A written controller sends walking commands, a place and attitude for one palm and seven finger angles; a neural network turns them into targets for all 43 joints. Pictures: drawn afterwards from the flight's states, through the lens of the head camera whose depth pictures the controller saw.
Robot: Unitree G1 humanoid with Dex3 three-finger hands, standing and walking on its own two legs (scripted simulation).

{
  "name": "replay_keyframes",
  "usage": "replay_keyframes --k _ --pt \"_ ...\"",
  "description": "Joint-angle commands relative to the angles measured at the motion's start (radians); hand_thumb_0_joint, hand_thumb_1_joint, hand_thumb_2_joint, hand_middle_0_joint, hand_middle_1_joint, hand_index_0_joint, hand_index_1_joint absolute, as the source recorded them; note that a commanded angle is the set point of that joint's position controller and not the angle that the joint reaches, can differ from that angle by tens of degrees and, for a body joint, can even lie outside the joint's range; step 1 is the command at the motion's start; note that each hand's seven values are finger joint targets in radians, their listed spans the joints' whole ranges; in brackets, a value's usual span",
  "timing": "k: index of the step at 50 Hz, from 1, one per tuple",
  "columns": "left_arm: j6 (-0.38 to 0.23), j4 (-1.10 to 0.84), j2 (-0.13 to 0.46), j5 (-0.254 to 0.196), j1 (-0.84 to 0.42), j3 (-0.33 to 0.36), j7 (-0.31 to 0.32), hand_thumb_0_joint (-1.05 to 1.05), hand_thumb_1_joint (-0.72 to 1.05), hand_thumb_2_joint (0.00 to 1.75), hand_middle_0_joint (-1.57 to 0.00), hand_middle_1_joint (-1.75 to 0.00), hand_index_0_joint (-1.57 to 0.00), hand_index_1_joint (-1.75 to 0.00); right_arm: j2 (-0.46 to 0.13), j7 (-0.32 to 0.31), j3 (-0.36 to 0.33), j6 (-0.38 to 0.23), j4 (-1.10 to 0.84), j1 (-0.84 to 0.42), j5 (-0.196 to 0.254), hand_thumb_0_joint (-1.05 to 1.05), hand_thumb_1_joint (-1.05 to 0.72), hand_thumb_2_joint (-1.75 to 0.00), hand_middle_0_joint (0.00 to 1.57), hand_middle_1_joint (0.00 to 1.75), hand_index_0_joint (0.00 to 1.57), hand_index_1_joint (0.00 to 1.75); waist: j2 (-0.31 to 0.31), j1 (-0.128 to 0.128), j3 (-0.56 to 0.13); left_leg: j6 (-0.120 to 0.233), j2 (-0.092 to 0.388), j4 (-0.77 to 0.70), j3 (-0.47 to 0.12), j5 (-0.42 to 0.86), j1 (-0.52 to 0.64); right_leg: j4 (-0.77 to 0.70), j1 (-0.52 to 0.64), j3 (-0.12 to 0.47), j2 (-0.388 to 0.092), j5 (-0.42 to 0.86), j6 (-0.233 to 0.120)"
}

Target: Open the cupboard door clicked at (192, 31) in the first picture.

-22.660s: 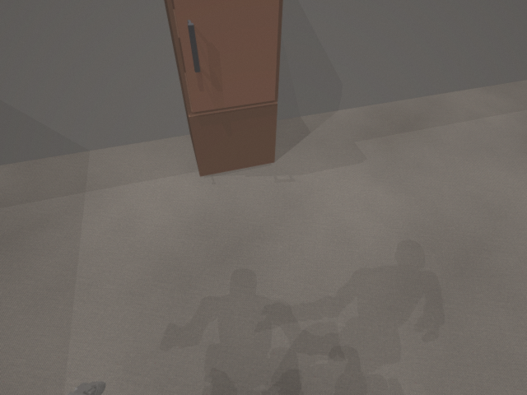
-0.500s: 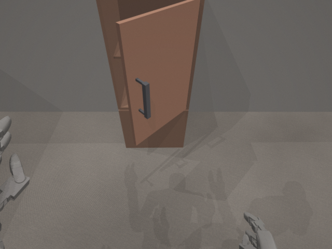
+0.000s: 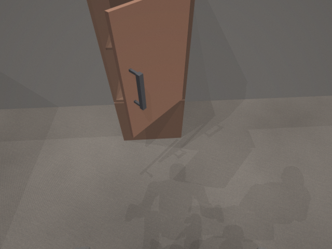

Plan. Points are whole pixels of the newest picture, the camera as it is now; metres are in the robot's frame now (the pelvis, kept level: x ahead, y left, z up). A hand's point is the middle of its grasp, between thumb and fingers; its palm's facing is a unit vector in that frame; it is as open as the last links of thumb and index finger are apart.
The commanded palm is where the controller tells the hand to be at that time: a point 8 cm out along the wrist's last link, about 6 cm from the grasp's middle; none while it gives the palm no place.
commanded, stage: let the arm hang, fingers relaxed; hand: left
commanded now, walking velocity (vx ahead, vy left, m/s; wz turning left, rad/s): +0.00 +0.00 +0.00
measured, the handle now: (137, 90) +0.68 +0.13 -0.04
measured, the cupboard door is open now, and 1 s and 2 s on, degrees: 44 44 44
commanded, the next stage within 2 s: look to check the result in 0.84 s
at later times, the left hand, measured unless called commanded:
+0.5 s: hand out of the picture +0.00 +0.21 -0.16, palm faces +0.02 -0.96 -0.29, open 7.4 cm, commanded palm none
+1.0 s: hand out of the picture +0.08 +0.21 -0.15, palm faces -0.01 -0.95 -0.30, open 7.4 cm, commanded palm none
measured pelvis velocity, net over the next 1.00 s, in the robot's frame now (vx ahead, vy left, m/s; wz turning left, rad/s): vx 0.03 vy -0.02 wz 0.00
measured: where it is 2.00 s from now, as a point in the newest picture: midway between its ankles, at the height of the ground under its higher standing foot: outside the picture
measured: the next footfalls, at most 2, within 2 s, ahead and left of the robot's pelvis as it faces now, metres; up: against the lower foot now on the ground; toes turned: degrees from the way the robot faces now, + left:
none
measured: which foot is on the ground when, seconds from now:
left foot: down 0.00-1.00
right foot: down 0.00-1.00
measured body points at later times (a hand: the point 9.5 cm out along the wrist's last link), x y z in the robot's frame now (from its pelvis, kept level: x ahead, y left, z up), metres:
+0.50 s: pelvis +0.01 -0.01 +0.01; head +0.02 -0.02 +0.46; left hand +0.00 +0.26 -0.14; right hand +0.02 -0.25 -0.16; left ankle +0.06 +0.10 -0.73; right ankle -0.02 -0.11 -0.73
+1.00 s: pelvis +0.03 -0.02 +0.01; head +0.04 -0.03 +0.46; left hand +0.08 +0.26 -0.13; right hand +0.08 -0.30 -0.14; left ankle +0.06 +0.10 -0.73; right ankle -0.02 -0.11 -0.73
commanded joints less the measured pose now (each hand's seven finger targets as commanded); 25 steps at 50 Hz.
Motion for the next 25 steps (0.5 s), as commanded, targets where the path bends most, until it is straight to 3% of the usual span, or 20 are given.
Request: replay_keyframes --k 1,3,5,6,7,11,16,25 --pt "-0.052 0.065 0.180 -0.013 0.000 0.047 0.020 0.00 0.90 0.90 -0.20 -0.30 -0.20 -0.30 -0.113 -0.015 -0.027 -0.014 0.006 -0.002 0.005 0.00 -0.90 -0.90 0.20 0.30 0.20 0.30 0.095 0.024 -0.052 -0.003 0.104 -0.143 -0.152 -0.017 0.120 -0.182 -0.025 0.128 -0.096 0.022 -0.051" --pt "-0.056 0.136 0.166 -0.015 0.021 0.047 0.021 0.00 0.90 0.90 -0.20 -0.30 -0.20 -0.30 -0.104 -0.022 -0.027 -0.014 0.046 0.020 0.009 0.00 -0.90 -0.90 0.20 0.30 0.20 0.30 0.085 0.024 -0.065 -0.004 0.104 -0.144 -0.148 -0.011 0.139 -0.202 -0.003 0.126 -0.098 0.044 -0.053" --pt "-0.056 0.194 0.148 -0.019 0.043 0.047 0.022 0.00 0.90 0.90 -0.20 -0.30 -0.20 -0.30 -0.086 -0.029 -0.027 -0.012 0.083 0.047 0.010 0.00 -0.90 -0.90 0.20 0.30 0.20 0.30 0.113 0.024 -0.054 -0.005 0.106 -0.150 -0.145 -0.022 0.148 -0.218 -0.001 0.122 -0.099 0.046 -0.057" --pt "-0.057 0.217 0.141 -0.020 0.052 0.045 0.023 0.00 0.90 0.90 -0.20 -0.30 -0.20 -0.30 -0.085 -0.032 -0.029 -0.011 0.098 0.058 0.011 0.00 -0.90 -0.90 0.20 0.30 0.20 0.30 0.105 0.023 -0.052 -0.004 0.107 -0.151 -0.144 -0.025 0.155 -0.226 -0.002 0.124 -0.099 0.049 -0.059" --pt "-0.058 0.234 0.144 -0.019 0.054 0.046 0.023 0.00 0.90 0.90 -0.20 -0.30 -0.20 -0.30 -0.095 -0.034 -0.033 -0.009 0.107 0.070 0.014 0.00 -0.90 -0.90 0.20 0.30 0.20 0.30 0.059 0.022 -0.039 -0.002 0.112 -0.150 -0.147 -0.020 0.164 -0.234 -0.010 0.113 -0.096 0.044 -0.059" --pt "-0.056 0.284 0.119 -0.021 0.069 0.042 0.027 0.00 0.90 0.90 -0.20 -0.30 -0.20 -0.30 -0.081 -0.041 -0.037 -0.006 0.147 0.108 0.014 0.00 -0.90 -0.90 0.20 0.30 0.20 0.30 0.038 0.018 0.001 0.001 0.116 -0.162 -0.147 -0.035 0.160 -0.245 -0.025 0.103 -0.095 0.028 -0.058" --pt "-0.056 0.305 0.122 -0.020 0.074 0.043 0.031 0.00 0.90 0.90 -0.20 -0.30 -0.20 -0.30 -0.074 -0.041 -0.043 -0.003 0.165 0.122 0.014 0.00 -0.90 -0.90 0.20 0.30 0.20 0.30 -0.015 0.020 0.022 0.003 0.115 -0.164 -0.139 -0.037 0.162 -0.257 -0.032 0.099 -0.102 0.006 -0.060" --pt "-0.059 0.295 0.144 -0.018 0.025 0.050 0.033 0.00 0.90 0.90 -0.20 -0.30 -0.20 -0.30 -0.078 -0.035 -0.044 -0.009 0.174 0.086 0.010 0.00 -0.90 -0.90 0.20 0.30 0.20 0.30 -0.020 0.024 0.039 0.004 0.117 -0.192 -0.149 -0.016 0.162 -0.251 -0.022 0.097 -0.101 0.027 -0.053"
